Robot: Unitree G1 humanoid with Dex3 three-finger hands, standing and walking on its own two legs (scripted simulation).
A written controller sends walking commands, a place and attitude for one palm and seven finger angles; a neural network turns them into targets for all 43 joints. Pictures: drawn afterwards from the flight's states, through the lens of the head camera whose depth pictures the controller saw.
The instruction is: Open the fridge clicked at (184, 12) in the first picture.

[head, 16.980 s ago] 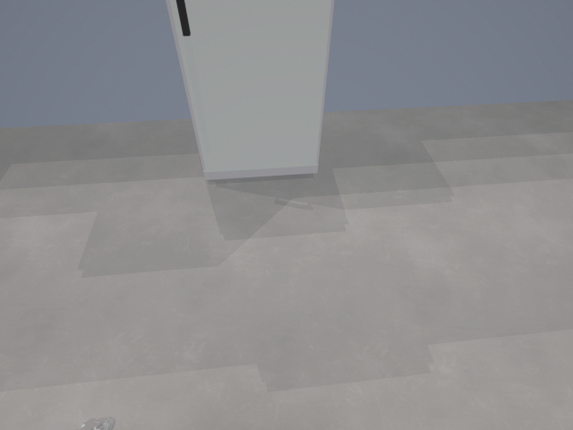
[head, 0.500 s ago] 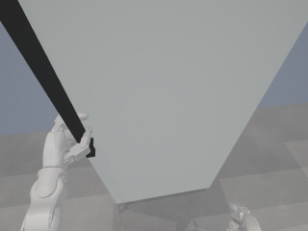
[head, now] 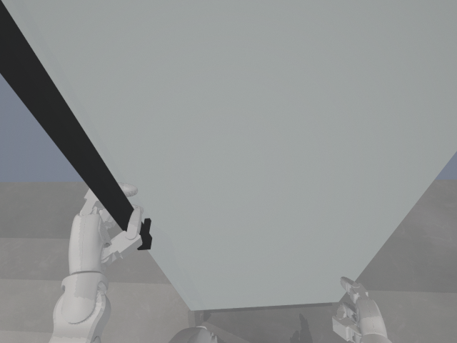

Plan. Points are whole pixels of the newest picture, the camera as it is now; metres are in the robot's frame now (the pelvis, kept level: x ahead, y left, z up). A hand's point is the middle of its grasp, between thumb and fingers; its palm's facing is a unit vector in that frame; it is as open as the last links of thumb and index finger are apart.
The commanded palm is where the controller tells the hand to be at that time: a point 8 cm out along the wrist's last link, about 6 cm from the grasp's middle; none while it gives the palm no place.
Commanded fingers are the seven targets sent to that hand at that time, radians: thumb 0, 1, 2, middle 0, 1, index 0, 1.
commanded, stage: walk backward, drawing the door open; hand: left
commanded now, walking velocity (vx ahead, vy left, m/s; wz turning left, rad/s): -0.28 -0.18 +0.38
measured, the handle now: (99, 161) +0.31 +0.18 +0.21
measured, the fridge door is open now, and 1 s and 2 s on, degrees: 5 38 77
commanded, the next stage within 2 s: stop walking and hold the door back in 1.66 s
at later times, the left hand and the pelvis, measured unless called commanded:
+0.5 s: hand (143, 313) +0.15 +0.11 +0.11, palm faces +0.43 -0.88 -0.21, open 6.4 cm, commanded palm +0.10 +0.15 +0.11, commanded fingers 0.00 0.90 0.90 -0.45 -1.40 -0.45 -1.40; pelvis -0.06 -0.11 +0.00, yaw +11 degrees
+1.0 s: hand out of the picture +0.01 +0.01 +0.11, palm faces +0.63 -0.74 -0.22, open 6.4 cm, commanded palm -0.05 +0.03 +0.11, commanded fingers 0.00 0.90 0.90 -0.45 -1.40 -0.45 -1.40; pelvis -0.12 -0.25 +0.01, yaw +28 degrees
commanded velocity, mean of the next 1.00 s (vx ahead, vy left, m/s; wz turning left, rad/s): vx -0.27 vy -0.20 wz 0.48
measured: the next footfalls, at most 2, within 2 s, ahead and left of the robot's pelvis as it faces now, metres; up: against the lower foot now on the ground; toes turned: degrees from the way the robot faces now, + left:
left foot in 0.12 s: +0.08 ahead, +0.11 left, +0.00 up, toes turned +7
right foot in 0.42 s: +0.02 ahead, -0.21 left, +0.00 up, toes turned +11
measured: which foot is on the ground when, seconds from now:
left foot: up 0.00-0.10, down 0.12-0.46, up 0.48-0.70, down 0.72-1.00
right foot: down 0.00-0.12, up 0.14-0.40, down 0.42-0.72, up 0.74-1.00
